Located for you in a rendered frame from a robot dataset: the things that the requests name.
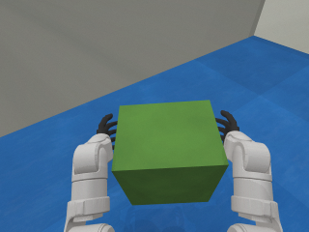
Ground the robot right forearm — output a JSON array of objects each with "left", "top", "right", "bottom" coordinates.
[{"left": 223, "top": 130, "right": 283, "bottom": 232}]

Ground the robot left hand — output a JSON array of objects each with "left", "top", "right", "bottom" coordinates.
[{"left": 97, "top": 113, "right": 118, "bottom": 150}]

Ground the robot left forearm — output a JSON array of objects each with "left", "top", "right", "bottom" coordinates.
[{"left": 64, "top": 133, "right": 114, "bottom": 232}]

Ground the robot right hand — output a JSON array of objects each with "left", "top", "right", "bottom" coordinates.
[{"left": 215, "top": 110, "right": 239, "bottom": 146}]

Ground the carton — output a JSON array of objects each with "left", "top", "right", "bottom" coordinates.
[{"left": 111, "top": 100, "right": 229, "bottom": 206}]

